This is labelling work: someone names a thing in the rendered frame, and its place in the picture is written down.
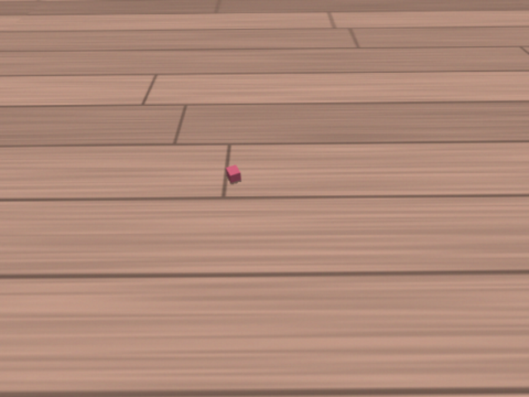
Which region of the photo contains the small box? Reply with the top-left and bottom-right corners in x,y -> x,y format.
226,165 -> 241,183

